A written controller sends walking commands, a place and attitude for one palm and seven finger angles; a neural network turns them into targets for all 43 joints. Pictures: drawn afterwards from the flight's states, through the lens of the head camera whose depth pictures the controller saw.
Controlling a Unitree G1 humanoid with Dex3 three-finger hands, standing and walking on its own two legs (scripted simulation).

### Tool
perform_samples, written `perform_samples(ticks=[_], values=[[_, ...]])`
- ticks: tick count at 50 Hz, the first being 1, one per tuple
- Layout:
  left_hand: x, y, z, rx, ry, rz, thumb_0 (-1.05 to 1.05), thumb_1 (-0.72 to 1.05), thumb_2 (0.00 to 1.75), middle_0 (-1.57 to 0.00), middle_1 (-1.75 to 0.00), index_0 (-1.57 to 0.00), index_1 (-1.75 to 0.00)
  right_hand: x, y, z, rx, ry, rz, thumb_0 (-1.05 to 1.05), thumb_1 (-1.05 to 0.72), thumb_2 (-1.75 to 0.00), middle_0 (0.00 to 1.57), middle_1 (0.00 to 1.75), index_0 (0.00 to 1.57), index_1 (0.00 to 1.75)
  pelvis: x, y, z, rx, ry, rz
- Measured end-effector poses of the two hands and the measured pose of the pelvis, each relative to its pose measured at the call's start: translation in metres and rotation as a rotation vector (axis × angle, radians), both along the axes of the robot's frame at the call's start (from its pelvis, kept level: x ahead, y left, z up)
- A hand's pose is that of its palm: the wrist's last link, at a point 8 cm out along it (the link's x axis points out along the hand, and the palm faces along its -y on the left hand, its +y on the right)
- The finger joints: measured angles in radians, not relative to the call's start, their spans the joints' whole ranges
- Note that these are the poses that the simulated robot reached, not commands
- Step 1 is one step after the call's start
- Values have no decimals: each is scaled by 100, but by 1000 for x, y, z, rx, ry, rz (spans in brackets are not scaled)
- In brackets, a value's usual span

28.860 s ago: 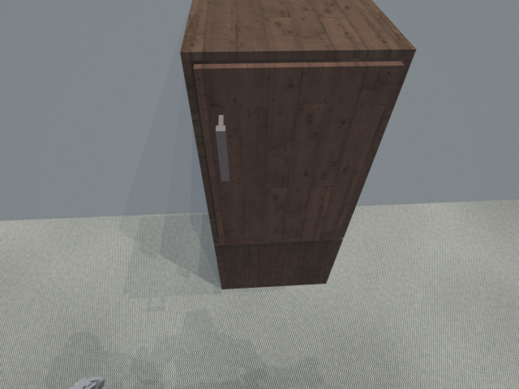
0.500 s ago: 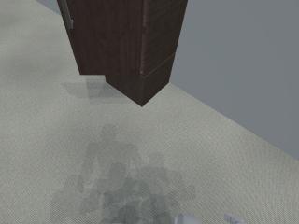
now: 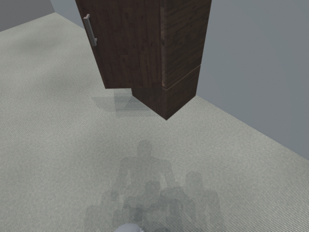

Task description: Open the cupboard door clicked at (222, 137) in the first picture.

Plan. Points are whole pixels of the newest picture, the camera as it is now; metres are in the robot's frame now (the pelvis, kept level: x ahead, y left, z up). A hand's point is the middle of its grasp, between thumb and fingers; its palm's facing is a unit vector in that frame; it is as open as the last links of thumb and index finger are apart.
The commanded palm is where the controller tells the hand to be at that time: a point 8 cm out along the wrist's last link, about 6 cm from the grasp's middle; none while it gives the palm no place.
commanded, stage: take the last steps up to it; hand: left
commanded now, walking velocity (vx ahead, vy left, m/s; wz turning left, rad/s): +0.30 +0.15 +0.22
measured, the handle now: (91, 30) +1.00 +0.35 +0.03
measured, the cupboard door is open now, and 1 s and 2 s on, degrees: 44 44 44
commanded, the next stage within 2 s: come to a stop and stand still in 1.36 s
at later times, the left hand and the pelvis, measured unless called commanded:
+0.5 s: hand out of the picture +0.00 +0.27 -0.18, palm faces +0.18 -0.97 -0.16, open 7.3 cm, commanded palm none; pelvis +0.08 +0.11 +0.00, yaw +5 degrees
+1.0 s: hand (89, 165) +0.36 +0.26 -0.16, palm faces +0.04 -0.98 -0.18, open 7.3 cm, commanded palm none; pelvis +0.24 +0.09 -0.01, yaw +3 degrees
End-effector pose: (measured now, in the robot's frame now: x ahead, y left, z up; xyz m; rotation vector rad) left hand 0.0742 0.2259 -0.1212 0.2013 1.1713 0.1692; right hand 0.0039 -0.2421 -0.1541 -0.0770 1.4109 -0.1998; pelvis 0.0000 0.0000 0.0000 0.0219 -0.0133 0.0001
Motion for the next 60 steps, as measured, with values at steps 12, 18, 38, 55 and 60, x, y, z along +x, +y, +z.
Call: perform_samples(ticks=[12,18,38,55,60], values=[[-109,28,-7,-53,212,216,0,92,90,-20,-30,-20,-30,87,29,19,-22,-64,200,1,-91,-90,19,30,19,30,21,30,7,4,21,98],[-156,53,-26,-120,396,297,0,91,90,-20,-30,-20,-30,168,85,22,-46,-223,298,1,-91,-90,19,30,19,30,46,74,-9,-20,25,112],[167,130,-10,-64,-41,37,0,92,90,-19,-30,-20,-30,80,143,16,-14,128,59,0,-92,-90,20,30,20,30,153,122,0,3,0,65],[254,103,-11,-29,-9,102,-4,97,89,-20,-30,-21,-30,245,122,7,24,68,52,1,-91,-90,19,30,19,30,276,93,0,-29,9,72],[231,114,-16,-55,122,140,-3,96,90,-20,-30,-20,-30,349,118,17,-29,-91,126,1,-93,-90,19,30,19,30,310,106,3,-36,17,73]])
